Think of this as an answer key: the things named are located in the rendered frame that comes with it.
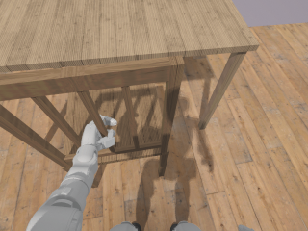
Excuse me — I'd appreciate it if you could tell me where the left robot upper arm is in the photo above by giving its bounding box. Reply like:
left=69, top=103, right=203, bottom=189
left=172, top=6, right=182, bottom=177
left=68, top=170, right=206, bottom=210
left=28, top=205, right=83, bottom=231

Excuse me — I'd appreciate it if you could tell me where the robot left forearm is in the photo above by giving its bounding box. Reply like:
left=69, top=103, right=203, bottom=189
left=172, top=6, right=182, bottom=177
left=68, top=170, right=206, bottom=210
left=26, top=144, right=98, bottom=231

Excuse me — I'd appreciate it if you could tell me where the table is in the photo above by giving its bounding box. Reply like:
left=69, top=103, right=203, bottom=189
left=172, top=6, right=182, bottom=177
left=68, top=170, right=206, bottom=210
left=0, top=0, right=260, bottom=130

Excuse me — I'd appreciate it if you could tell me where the chair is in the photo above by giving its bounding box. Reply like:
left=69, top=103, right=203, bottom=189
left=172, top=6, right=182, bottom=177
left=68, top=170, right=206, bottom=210
left=0, top=55, right=185, bottom=188

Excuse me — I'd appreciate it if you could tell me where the robot left shin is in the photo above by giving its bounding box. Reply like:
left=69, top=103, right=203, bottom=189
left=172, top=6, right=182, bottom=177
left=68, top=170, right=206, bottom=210
left=121, top=221, right=134, bottom=227

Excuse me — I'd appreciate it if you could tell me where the robot left hand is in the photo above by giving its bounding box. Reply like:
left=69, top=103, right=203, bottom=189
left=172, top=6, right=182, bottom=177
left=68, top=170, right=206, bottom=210
left=81, top=115, right=117, bottom=151

